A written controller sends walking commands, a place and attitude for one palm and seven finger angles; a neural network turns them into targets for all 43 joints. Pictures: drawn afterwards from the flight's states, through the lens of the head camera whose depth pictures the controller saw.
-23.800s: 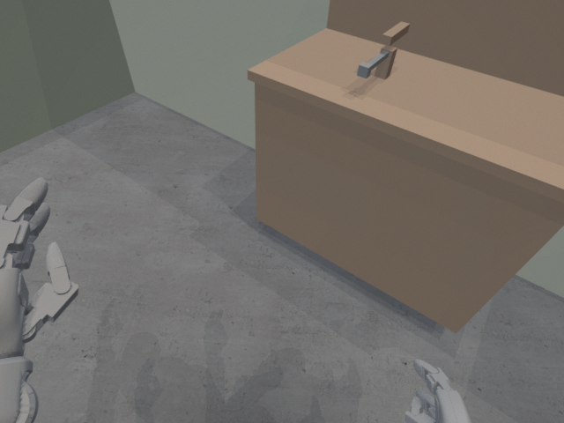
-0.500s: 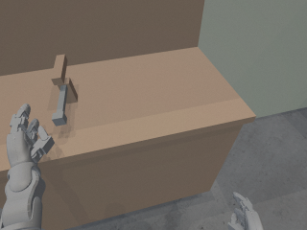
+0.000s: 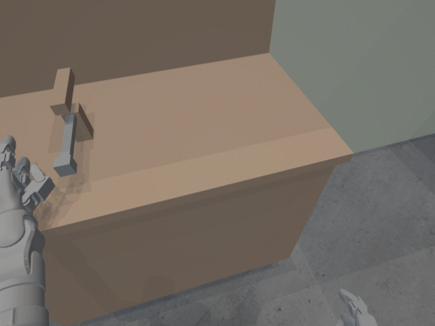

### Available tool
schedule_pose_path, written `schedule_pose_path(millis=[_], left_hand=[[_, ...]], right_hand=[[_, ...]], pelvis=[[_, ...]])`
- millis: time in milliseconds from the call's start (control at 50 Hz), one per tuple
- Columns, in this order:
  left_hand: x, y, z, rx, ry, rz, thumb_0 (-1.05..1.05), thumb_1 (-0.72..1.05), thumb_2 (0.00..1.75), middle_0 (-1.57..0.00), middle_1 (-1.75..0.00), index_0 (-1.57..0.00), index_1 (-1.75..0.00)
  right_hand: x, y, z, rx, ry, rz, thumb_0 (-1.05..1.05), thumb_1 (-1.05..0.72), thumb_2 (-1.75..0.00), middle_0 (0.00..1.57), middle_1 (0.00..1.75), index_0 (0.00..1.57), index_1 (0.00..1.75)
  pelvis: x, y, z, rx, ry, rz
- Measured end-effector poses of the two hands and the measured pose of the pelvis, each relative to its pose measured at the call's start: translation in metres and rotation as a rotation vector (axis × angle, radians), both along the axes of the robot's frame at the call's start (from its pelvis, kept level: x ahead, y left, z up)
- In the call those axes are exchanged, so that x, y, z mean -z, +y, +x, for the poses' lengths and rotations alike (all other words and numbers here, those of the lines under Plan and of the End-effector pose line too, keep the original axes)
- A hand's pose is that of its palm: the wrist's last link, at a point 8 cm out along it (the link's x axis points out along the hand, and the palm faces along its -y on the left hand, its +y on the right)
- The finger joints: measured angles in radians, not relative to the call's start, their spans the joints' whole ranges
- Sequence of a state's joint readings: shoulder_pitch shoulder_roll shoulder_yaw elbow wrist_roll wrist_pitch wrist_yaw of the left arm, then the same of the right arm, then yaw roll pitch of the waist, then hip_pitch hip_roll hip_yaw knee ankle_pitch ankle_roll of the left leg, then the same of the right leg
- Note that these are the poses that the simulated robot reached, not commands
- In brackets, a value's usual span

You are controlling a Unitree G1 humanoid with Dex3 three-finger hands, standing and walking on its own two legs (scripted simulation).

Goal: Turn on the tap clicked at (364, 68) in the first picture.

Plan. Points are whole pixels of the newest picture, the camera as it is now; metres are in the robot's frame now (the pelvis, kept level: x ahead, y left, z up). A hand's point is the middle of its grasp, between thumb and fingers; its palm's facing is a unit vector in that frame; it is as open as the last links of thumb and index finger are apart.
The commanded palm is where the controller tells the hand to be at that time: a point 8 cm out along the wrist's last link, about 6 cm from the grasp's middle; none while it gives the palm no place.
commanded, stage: reach beside the lever's end, fingers flat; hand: left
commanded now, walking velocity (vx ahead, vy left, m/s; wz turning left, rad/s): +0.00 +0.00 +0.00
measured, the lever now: (65, 165) +0.36 +0.31 +0.11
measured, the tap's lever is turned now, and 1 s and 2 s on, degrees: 0 2 25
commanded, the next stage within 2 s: push the lever round in 0.40 s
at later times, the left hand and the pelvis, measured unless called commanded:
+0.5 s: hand (48, 179) +0.33 +0.33 +0.10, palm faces +0.55 -0.83 -0.08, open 7.8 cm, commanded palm +0.29 +0.36 +0.10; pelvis +0.01 +0.01 +0.00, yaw +0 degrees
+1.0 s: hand (62, 179) +0.34 +0.31 +0.10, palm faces +0.54 -0.84 -0.07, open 7.8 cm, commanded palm +0.29 +0.34 +0.10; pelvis +0.01 +0.02 +0.00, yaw +0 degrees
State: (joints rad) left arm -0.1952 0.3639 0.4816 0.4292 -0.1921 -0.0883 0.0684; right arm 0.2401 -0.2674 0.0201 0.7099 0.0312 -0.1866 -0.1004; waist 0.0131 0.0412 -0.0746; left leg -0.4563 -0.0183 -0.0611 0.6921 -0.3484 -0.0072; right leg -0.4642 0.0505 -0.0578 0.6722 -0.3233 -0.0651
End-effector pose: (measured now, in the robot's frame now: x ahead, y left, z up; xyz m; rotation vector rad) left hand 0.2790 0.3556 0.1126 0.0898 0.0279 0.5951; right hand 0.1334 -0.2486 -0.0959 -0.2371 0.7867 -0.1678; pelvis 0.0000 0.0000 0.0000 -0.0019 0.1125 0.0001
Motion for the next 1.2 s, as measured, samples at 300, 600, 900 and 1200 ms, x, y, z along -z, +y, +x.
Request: schedule_pose_path(millis=[300,600,900,1200], left_hand=[[0.01,0.006,0.007,0.005,-0.001,-0.006,0.02,0.9,0.9,-0.15,-0.15,-0.15,-0.15],[0.011,0.007,0.011,0.022,-0.01,-0.016,0.02,0.9,0.9,-0.15,-0.15,-0.15,-0.15],[0.01,-0.011,0.012,0.028,-0.026,-0.01,0.02,0.9,0.9,-0.15,-0.15,-0.15,-0.15],[0.007,-0.028,0.009,0.029,-0.038,-0.009,0.02,0.91,0.9,-0.15,-0.15,-0.15,-0.15]], right_hand=[[0.005,0.0,-0.023,0.048,0.08,-0.003,0.02,-0.9,-0.9,0.2,0.3,0.2,0.3],[-0.002,0.021,0.005,-0.001,0.024,0.003,0.02,-0.9,-0.9,0.2,0.3,0.2,0.3],[-0.003,0.027,0.012,-0.015,0.018,0.014,0.02,-0.9,-0.9,0.2,0.3,0.2,0.3],[0.0,0.021,0.007,-0.011,0.021,0.022,0.02,-0.9,-0.9,0.2,0.3,0.2,0.3]], pelvis=[[0.0,0.008,0.005,0.014,0.018,-0.005],[0.0,0.017,0.006,0.003,0.017,-0.011],[0.0,0.02,0.01,0.003,0.01,-0.013],[0.0,0.014,0.006,0.003,-0.001,-0.008]])
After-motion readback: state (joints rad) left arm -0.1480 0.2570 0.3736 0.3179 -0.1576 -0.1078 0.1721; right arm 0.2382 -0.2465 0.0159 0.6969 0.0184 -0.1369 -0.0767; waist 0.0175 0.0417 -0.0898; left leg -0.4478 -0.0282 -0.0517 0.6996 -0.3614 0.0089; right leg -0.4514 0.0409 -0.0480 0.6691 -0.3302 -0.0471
